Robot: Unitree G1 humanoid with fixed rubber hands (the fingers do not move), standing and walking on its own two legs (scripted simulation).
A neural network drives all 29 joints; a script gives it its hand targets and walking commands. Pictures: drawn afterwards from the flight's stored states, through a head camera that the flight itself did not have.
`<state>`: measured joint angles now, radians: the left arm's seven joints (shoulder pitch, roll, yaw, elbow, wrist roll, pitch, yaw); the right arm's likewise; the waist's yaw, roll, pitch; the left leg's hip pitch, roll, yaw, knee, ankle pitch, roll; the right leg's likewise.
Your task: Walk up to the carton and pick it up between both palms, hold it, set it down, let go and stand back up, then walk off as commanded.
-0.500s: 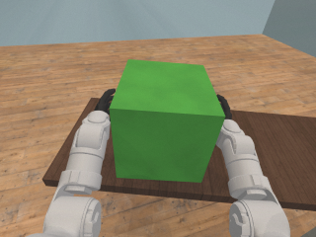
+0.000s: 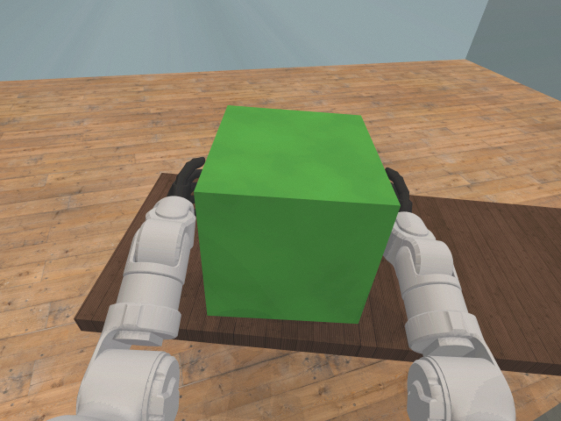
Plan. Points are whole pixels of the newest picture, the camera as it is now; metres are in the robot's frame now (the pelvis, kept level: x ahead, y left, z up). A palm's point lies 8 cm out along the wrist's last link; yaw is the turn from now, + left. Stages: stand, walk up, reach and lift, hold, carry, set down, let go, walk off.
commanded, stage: hold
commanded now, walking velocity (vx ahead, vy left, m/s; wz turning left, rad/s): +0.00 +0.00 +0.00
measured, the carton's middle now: (289, 208) +0.40 +0.03 +0.13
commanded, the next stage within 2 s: none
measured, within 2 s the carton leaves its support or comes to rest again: neither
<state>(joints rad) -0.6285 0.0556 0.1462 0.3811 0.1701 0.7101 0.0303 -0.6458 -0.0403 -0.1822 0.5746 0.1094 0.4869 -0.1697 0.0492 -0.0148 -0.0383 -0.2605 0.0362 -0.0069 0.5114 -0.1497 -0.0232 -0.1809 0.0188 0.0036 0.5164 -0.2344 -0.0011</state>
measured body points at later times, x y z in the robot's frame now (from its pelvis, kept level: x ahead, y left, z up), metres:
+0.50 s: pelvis +0.00 +0.00 +0.00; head -0.06 +0.01 +0.45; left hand +0.36 +0.19 +0.16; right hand +0.39 -0.13 +0.15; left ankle +0.09 +0.13 -0.73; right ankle +0.04 -0.12 -0.73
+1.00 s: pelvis +0.00 +0.00 +0.00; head -0.06 +0.02 +0.45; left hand +0.36 +0.19 +0.16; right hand +0.39 -0.13 +0.15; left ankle +0.09 +0.13 -0.73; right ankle +0.04 -0.12 -0.73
